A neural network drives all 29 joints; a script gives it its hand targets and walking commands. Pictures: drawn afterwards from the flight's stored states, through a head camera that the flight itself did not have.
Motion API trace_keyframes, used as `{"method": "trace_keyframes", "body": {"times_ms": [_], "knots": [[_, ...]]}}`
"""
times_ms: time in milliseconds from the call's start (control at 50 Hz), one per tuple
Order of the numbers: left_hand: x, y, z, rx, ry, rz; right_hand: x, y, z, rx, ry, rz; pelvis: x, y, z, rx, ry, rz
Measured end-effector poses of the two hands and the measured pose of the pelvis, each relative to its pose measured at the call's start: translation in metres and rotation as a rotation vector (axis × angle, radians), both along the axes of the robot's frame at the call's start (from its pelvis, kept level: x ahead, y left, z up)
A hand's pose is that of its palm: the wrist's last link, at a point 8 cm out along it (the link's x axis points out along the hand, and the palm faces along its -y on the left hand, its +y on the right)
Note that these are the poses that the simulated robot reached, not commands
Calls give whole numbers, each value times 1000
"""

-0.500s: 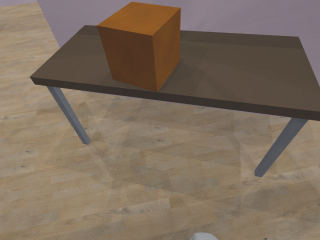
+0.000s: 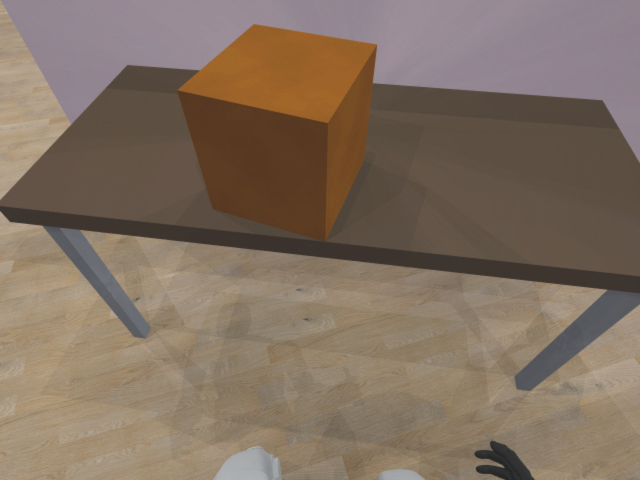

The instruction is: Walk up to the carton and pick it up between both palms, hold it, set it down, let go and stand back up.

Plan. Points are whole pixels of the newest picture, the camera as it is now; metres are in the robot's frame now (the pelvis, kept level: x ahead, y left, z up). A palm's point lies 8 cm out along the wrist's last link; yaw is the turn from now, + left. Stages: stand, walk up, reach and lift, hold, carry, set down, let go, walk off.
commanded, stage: walk up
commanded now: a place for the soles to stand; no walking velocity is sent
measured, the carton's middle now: (289, 132) +0.68 +0.07 +0.04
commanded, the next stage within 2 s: none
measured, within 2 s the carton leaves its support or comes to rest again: neither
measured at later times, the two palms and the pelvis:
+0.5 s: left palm (110, 374) +0.27 +0.32 -0.08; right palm (482, 459) +0.17 -0.21 -0.12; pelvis +0.16 +0.07 +0.01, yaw -8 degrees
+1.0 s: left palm (138, 263) +0.47 +0.34 -0.09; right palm (411, 383) +0.26 -0.12 -0.10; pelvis +0.28 +0.14 +0.01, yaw -15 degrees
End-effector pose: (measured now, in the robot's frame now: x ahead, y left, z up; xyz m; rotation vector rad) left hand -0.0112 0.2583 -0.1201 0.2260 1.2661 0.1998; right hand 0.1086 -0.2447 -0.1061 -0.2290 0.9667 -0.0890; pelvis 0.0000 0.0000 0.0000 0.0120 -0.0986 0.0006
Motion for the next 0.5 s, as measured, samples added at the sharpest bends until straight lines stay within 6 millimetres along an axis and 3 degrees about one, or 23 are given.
{"method": "trace_keyframes", "body": {"times_ms": [120,220,280,360,500], "knots": [[117,19,21,12,-133,-135,-34,-4,3,-34,130,-138,36,14,12,20,2,-65],[206,9,39,12,-251,-246,-61,-6,-5,-35,243,-219,67,21,13,16,12,-115],[247,3,41,27,-327,-292,-65,-6,-21,-18,305,-241,88,20,3,-12,12,-135],[268,12,39,72,-323,-289,-39,2,-31,6,345,-233,113,30,-2,-27,11,-153],[278,57,43,92,-241,-262,58,38,-18,34,199,-177,155,66,8,-40,11,-152]]}}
